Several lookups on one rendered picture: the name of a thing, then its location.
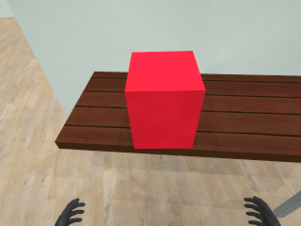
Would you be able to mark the carton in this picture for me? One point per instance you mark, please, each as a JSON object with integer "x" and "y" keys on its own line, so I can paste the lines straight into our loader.
{"x": 164, "y": 94}

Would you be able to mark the right robot hand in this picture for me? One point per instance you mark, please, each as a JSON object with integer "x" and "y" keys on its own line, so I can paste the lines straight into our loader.
{"x": 265, "y": 214}

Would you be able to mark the table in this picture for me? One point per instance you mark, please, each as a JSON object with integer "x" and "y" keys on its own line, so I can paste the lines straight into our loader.
{"x": 243, "y": 116}

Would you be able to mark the left robot hand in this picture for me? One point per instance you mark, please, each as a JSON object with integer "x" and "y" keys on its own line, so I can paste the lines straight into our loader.
{"x": 65, "y": 217}

